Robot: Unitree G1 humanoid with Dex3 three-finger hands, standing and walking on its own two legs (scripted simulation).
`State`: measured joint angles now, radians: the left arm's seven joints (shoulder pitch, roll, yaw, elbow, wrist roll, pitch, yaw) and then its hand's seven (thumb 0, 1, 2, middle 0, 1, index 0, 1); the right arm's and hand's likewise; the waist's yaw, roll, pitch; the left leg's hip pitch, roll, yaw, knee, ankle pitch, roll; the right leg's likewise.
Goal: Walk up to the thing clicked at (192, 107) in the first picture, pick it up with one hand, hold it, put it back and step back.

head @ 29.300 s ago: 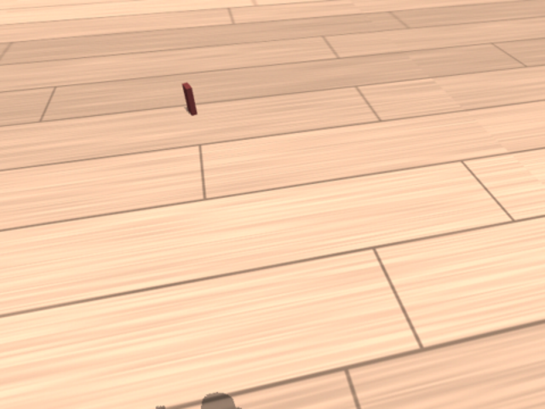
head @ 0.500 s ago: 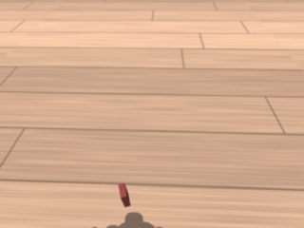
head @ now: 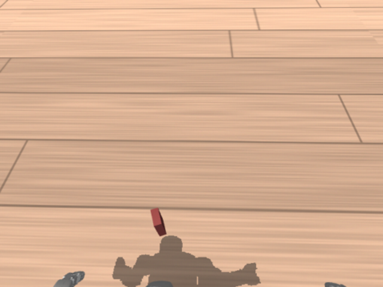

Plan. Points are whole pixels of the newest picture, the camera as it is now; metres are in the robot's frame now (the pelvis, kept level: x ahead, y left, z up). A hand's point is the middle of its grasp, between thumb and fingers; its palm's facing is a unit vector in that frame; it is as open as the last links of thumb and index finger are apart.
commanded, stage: step back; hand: left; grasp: from the side
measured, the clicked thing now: (158, 222) +0.42 +0.21 -0.68
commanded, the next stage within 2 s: none
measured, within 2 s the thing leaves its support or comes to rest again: neither
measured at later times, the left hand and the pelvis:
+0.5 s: hand out of the picture +0.05 +0.28 -0.17, palm faces -0.10 -0.92 -0.38, open 7.4 cm; pelvis -0.08 +0.03 -0.02, yaw -4 degrees
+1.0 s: hand out of the picture -0.07 +0.31 -0.16, palm faces +0.01 -0.93 -0.36, open 7.4 cm; pelvis -0.21 +0.05 -0.02, yaw +0 degrees
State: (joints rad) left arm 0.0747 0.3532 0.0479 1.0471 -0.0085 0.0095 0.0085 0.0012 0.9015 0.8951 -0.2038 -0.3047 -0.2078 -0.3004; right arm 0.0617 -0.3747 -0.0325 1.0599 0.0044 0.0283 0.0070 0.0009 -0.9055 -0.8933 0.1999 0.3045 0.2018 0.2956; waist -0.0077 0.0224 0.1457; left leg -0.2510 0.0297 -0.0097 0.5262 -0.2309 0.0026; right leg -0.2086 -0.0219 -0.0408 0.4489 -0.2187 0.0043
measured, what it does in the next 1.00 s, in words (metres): walks backwards: right foot, then left foot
